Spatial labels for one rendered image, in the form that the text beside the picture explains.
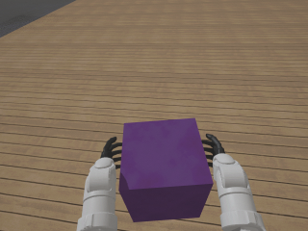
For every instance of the carton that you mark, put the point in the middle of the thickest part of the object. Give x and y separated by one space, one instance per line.
164 173

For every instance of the right robot hand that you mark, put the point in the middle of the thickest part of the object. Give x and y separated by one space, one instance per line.
217 148

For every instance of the right robot forearm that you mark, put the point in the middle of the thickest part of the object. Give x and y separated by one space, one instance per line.
238 211

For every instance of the left robot forearm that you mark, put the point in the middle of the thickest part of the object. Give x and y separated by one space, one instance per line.
99 210

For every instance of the left robot hand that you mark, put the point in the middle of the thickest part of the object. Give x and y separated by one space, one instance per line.
108 153

